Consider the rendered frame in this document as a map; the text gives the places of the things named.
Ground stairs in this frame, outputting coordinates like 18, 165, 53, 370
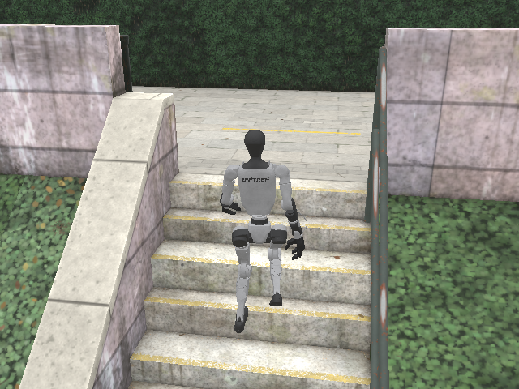
128, 183, 371, 389

